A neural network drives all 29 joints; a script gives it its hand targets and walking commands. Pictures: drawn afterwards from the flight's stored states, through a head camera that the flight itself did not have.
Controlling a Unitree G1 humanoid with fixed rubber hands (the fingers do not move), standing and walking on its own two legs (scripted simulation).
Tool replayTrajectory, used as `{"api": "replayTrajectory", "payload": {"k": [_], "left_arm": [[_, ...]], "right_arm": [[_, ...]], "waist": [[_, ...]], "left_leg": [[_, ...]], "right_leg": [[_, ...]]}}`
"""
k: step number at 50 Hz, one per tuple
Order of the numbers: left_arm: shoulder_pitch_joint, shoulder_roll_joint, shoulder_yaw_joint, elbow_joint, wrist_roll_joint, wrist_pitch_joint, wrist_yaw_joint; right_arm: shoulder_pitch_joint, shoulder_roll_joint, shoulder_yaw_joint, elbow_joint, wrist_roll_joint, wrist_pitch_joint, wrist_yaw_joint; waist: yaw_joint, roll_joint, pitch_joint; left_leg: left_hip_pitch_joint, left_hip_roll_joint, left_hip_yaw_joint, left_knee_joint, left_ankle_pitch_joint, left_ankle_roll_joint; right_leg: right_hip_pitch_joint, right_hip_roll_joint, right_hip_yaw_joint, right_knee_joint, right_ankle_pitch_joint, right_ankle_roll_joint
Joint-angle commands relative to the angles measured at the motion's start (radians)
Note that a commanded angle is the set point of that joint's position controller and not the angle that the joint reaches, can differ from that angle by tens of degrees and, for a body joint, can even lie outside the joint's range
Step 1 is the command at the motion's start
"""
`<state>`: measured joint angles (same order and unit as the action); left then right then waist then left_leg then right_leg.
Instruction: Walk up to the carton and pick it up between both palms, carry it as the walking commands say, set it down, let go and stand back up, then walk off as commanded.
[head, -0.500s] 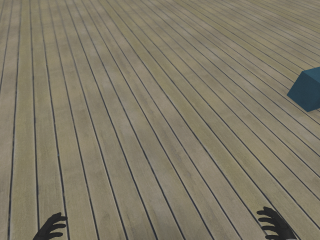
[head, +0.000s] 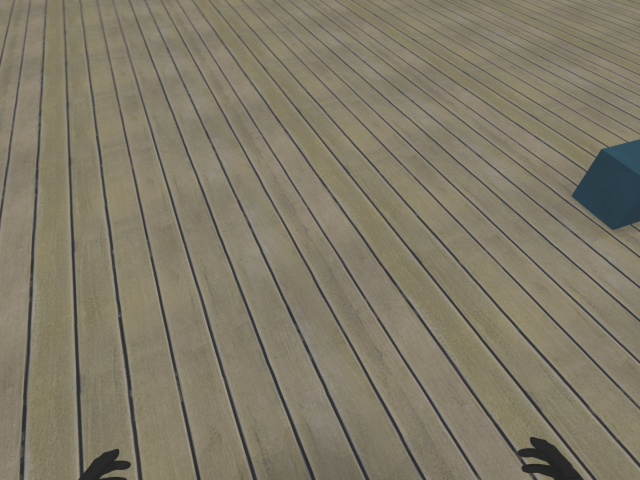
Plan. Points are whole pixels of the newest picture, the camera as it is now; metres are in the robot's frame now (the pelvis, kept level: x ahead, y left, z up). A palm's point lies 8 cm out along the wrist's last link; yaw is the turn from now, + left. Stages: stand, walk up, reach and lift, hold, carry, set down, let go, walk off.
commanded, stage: stand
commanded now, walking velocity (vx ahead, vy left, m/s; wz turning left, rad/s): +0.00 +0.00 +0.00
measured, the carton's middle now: (631, 183) +1.40 -1.42 -0.64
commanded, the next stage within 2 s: walk up in 1.64 s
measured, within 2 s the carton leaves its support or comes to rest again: neither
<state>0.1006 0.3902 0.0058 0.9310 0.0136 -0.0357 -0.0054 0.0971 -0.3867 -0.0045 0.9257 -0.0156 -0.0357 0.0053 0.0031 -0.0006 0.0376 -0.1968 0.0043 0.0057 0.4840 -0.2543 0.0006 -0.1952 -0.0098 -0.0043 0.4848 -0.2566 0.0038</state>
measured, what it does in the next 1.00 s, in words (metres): stands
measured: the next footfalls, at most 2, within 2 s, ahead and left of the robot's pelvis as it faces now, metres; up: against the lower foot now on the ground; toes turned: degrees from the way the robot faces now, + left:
none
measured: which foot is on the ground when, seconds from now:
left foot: down 0.00-1.00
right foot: down 0.00-1.00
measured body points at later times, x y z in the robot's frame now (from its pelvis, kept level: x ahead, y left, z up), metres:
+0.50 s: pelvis +0.00 +0.00 +0.01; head +0.00 +0.00 +0.46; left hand +0.11 +0.32 -0.11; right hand +0.11 -0.31 -0.11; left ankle +0.01 +0.12 -0.74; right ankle +0.00 -0.12 -0.74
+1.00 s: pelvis +0.00 +0.00 +0.01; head +0.01 +0.00 +0.46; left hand +0.11 +0.32 -0.11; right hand +0.12 -0.32 -0.11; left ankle +0.01 +0.12 -0.74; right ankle +0.00 -0.12 -0.74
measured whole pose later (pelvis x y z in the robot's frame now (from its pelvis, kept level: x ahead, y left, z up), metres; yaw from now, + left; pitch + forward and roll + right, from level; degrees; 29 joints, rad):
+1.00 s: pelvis +0.00 +0.00 +0.01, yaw +0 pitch -2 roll +0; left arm 0.08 0.40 0.00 1.06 0.01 -0.02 0.00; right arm 0.08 -0.39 -0.01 1.06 -0.01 -0.02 0.00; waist 0.00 0.00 0.04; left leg -0.12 0.00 0.01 0.34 -0.18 0.00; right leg -0.12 -0.01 -0.01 0.34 -0.19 0.01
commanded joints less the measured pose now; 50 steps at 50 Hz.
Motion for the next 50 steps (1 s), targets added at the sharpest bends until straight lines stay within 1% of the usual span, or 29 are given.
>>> {"api": "replayTrajectory", "payload": {"k": [1,10,19,50], "left_arm": [[-0.047,0.167,0.033,-0.026,-0.001,-0.01,0.005],[-0.06,0.171,0.028,0.031,-0.001,-0.006,0.006],[-0.063,0.175,0.027,0.065,-0.001,-0.002,0.007],[-0.056,0.179,0.029,0.088,-0.003,0.005,0.011]], "right_arm": [[-0.048,-0.166,-0.034,-0.027,0.001,-0.01,-0.004],[-0.06,-0.17,-0.031,0.032,0.002,-0.006,-0.006],[-0.062,-0.174,-0.03,0.067,0.003,-0.002,-0.007],[-0.056,-0.18,-0.03,0.093,0.004,0.006,-0.011]], "waist": [[0.0,0.002,-0.068],[0.0,0.002,-0.057],[0.001,0.002,-0.052],[0.0,0.002,-0.057]], "left_leg": [[0.03,0.103,-0.097,-0.109,0.156,0.04],[0.05,0.111,-0.099,-0.157,0.144,0.033],[0.06,0.115,-0.099,-0.18,0.139,0.03],[0.084,0.122,-0.096,-0.199,0.188,0.027]], "right_leg": [[0.027,-0.101,0.094,-0.108,0.155,-0.044],[0.047,-0.108,0.095,-0.156,0.142,-0.038],[0.055,-0.113,0.095,-0.181,0.137,-0.035],[0.08,-0.12,0.091,-0.2,0.184,-0.029]]}}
